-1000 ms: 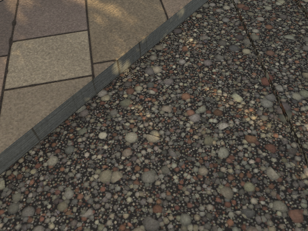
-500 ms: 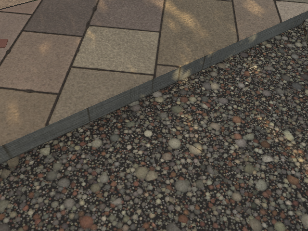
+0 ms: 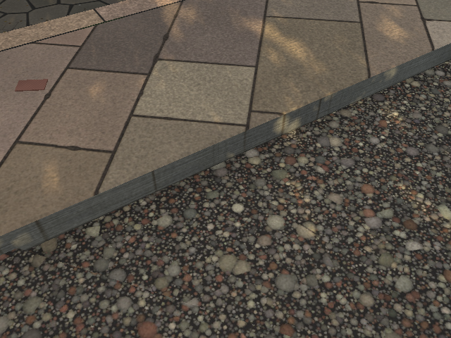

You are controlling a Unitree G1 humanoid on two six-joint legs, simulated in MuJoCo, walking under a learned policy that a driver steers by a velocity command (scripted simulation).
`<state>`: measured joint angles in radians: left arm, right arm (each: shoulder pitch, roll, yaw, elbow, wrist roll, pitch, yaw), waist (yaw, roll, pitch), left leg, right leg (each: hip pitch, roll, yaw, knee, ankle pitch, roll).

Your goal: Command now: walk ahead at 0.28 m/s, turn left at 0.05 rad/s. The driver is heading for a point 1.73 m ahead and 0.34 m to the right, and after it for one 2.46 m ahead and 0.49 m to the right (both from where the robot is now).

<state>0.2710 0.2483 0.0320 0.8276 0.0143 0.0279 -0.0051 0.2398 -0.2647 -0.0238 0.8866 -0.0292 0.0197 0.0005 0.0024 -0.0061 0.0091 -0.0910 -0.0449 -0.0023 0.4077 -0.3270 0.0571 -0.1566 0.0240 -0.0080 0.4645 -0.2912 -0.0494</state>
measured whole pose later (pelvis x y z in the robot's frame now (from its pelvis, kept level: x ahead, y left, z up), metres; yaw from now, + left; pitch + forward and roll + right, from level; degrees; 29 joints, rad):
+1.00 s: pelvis +0.46 -0.10 -0.05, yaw +0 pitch +0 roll +1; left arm 0.41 0.20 0.02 1.07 0.01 -0.07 0.01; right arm 0.01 -0.21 -0.03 0.91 -0.03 -0.09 0.01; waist 0.04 -0.03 0.08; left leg -0.41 -0.07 0.10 0.53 -0.14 0.12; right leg 0.01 0.04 -0.04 0.71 -0.42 -0.07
